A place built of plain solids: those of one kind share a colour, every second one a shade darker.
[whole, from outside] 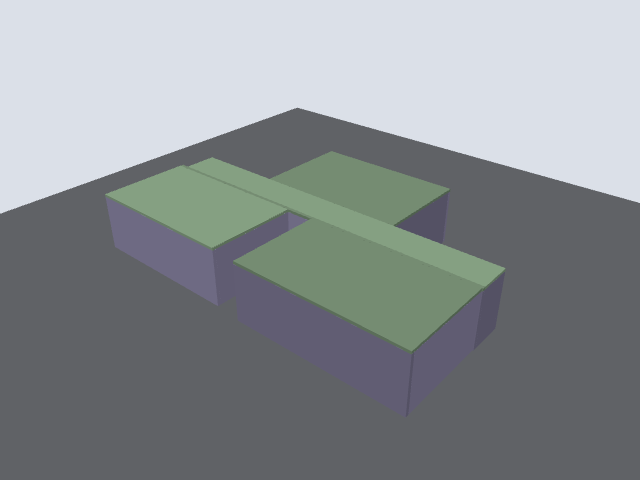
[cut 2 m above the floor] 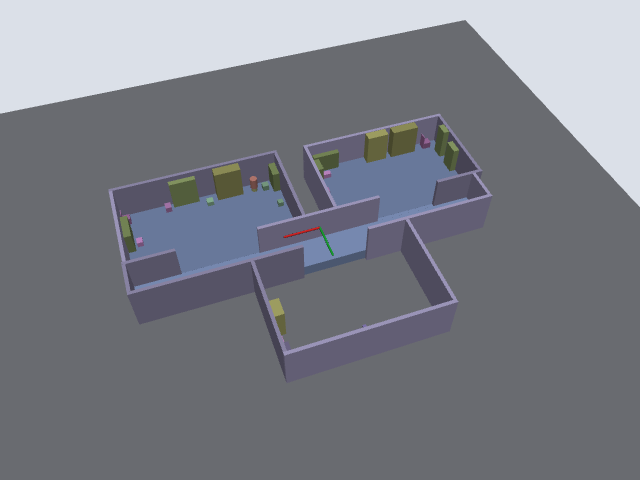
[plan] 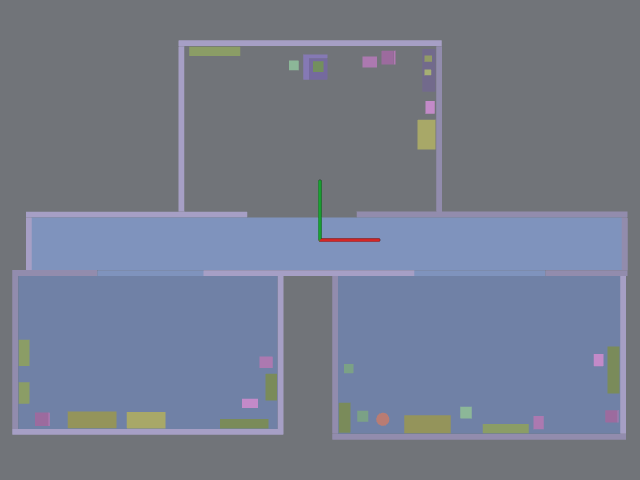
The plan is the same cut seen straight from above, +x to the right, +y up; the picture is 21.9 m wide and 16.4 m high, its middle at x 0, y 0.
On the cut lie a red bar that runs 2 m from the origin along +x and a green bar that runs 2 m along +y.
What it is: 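A storey of a split-level house; a hall and three lower rooms open beside it; the rooms' floors lie 0.72 m, 0.182 m and not at all below the hall's; a bare drop, one riser, a flush line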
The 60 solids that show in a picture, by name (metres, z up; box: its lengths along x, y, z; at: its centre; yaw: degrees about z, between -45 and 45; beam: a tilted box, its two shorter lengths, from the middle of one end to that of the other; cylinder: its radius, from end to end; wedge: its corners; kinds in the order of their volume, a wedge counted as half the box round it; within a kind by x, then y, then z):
{
 "floor_1": {"box": [8.87, 5.23, 0.77], "at": [-5.88, -3.84, 0.34]},
 "floor_2": {"box": [3.64, 0.2, 0.77], "at": [-5.8, -1.13, 0.34]},
 "floor_3": {"box": [20.16, 1.8, 0.77], "at": [0.23, -0.13, 0.34]},
 "floor_4": {"box": [9.64, 5.4, 0.59], "at": [5.44, -3.93, 0.24]},
 "floor_5": {"box": [4.48, 0.2, 0.59], "at": [5.46, -1.13, 0.24]},
 "wall_1": {"box": [0.2, 5.23, 3.4], "at": [-10.41, -3.84, 1.65]},
 "wall_2": {"box": [0.2, 1.8, 3.4], "at": [-9.95, -0.13, 1.65]},
 "wall_3": {"box": [2.9, 0.2, 3.4], "at": [-9.06, -1.13, 1.65]},
 "wall_4": {"box": [7.57, 0.2, 3.4], "at": [-6.26, 0.87, 1.65]},
 "wall_5": {"box": [9.27, 0.2, 3.4], "at": [-5.88, -6.56, 1.65]},
 "wall_6": {"box": [0.2, 5.65, 3.4], "at": [-4.74, 3.8, 1.65]},
 "wall_7": {"box": [0.2, 5.23, 3.4], "at": [-1.35, -3.84, 1.65]},
 "wall_8": {"box": [7.2, 0.2, 3.4], "at": [-0.38, -1.13, 1.65]},
 "wall_9": {"box": [9.0, 0.2, 3.4], "at": [-0.34, 6.72, 1.65]},
 "wall_10": {"box": [0.2, 5.4, 3.4], "at": [0.52, -3.93, 1.65]},
 "wall_11": {"box": [0.2, 5.65, 3.4], "at": [4.07, 3.8, 1.65]},
 "wall_12": {"box": [10.04, 0.2, 3.4], "at": [5.44, -6.72, 1.65]},
 "wall_13": {"box": [9.26, 0.2, 3.4], "at": [5.88, 0.87, 1.65]},
 "wall_14": {"box": [2.81, 0.2, 3.4], "at": [9.11, -1.13, 1.65]},
 "wall_15": {"box": [0.2, 5.4, 3.4], "at": [10.36, -3.93, 1.65]},
 "wall_16": {"box": [0.2, 1.8, 3.4], "at": [10.41, -0.13, 1.65]},
 "roof_1": {"box": [9.27, 5.43, 0.16], "at": [-5.88, -3.94, 3.43]},
 "roof_2": {"box": [9.0, 5.85, 0.16], "at": [-0.34, 3.9, 3.43]},
 "roof_3": {"box": [21.03, 0.2, 0.16], "at": [0.0, -1.13, 3.43]},
 "roof_4": {"box": [20.56, 2.0, 0.16], "at": [0.23, -0.03, 3.43]},
 "roof_5": {"box": [10.04, 5.6, 0.16], "at": [5.44, -4.03, 3.43]},
 "wardrobe_1": {"box": [1.67, 0.58, 2.15], "at": [-7.79, -6.15, 1.8]},
 "wardrobe_2": {"box": [1.32, 0.57, 2.02], "at": [-5.94, -6.16, 1.73]},
 "wardrobe_3": {"box": [0.62, 1.02, 1.96], "at": [3.64, 3.6, 0.93]},
 "wardrobe_4": {"box": [1.59, 0.62, 2.08], "at": [3.68, -6.3, 1.58]},
 "case_1": {"box": [0.37, 0.74, 2.03], "at": [-10.11, -5.23, 1.74]},
 "case_2": {"box": [0.37, 0.89, 1.68], "at": [-10.11, -3.86, 1.56]},
 "case_3": {"box": [1.75, 0.32, 1.58], "at": [-3.6, 6.45, 0.74]},
 "case_4": {"box": [1.66, 0.32, 1.24], "at": [-2.59, -6.28, 1.34]},
 "case_5": {"box": [0.4, 0.92, 1.74], "at": [-1.67, -5.03, 1.59]},
 "case_6": {"box": [0.41, 1.03, 1.43], "at": [0.84, -6.07, 1.26]},
 "case_7": {"box": [1.58, 0.32, 1.88], "at": [6.35, -6.45, 1.48]},
 "case_8": {"box": [0.42, 1.61, 1.36], "at": [10.03, -4.44, 1.22]},
 "sideboard_1": {"box": [0.46, 1.46, 0.92], "at": [3.72, 5.8, 0.41]},
 "armchair_1": {"box": [0.2, 0.86, 0.99], "at": [-0.47, 5.91, 0.44]},
 "armchair_2": {"box": [0.63, 0.13, 0.74], "at": [-0.06, 5.54, 0.32]},
 "armchair_3": {"box": [0.63, 0.6, 0.51], "at": [-0.06, 5.91, 0.21]},
 "armchair_4": {"box": [0.63, 0.13, 0.74], "at": [-0.06, 6.27, 0.32]},
 "toybox_1": {"box": [0.55, 0.32, 0.32], "at": [-2.39, -5.58, 0.88]},
 "toybox_2": {"box": [0.45, 0.39, 0.32], "at": [-1.84, -4.18, 0.88]},
 "toybox_3": {"box": [0.5, 0.38, 0.42], "at": [1.7, 6.08, 0.16]},
 "toybox_4": {"box": [0.32, 0.44, 0.33], "at": [3.76, 4.53, 0.12]},
 "toybox_5": {"box": [0.36, 0.45, 0.37], "at": [7.47, -6.24, 0.72]},
 "toybox_6": {"box": [0.34, 0.42, 0.33], "at": [9.52, -4.1, 0.71]},
 "chair_1": {"box": [0.47, 0.47, 0.42], "at": [-9.51, -6.12, 0.93]},
 "chair_2": {"box": [0.044, 0.47, 0.93], "at": [-9.25, -6.12, 1.19]},
 "chair_3": {"box": [0.43, 0.48, 0.51], "at": [2.31, 6.23, 0.2]},
 "chair_4": {"box": [0.42, 0.42, 0.45], "at": [9.95, -6.02, 0.76]},
 "basket_1": {"box": [0.34, 0.34, 0.35], "at": [-0.89, 5.96, 0.12]},
 "basket_2": {"box": [0.32, 0.32, 0.31], "at": [0.98, -4.4, 0.7]},
 "basket_3": {"box": [0.38, 0.38, 0.38], "at": [1.46, -6.02, 0.73]},
 "basket_4": {"box": [0.39, 0.4, 0.31], "at": [4.99, -5.9, 0.69]},
 "bush_1": {"cylinder": 0.22, "from": [2.15, -6.13, 0.82], "to": [2.15, -6.13, 1.51]},
 "cushion_1": {"box": [0.36, 0.36, 0.11], "at": [-0.06, 5.92, 0.52]},
 "books_1": {"box": [0.26, 0.21, 0.12], "at": [3.7, 6.2, 0.94]}
}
